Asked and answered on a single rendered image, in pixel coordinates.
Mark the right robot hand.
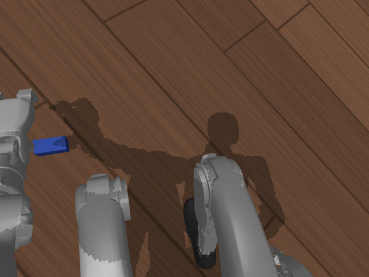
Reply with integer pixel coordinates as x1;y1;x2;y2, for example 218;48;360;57
270;246;313;277

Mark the right robot foot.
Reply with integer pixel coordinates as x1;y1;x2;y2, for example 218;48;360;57
183;197;216;269

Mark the left robot hand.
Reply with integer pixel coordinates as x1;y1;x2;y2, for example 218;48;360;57
0;88;39;152

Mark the small box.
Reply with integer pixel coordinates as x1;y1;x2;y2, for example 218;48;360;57
33;136;69;156

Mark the left robot arm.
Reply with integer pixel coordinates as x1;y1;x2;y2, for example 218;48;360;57
0;132;33;277

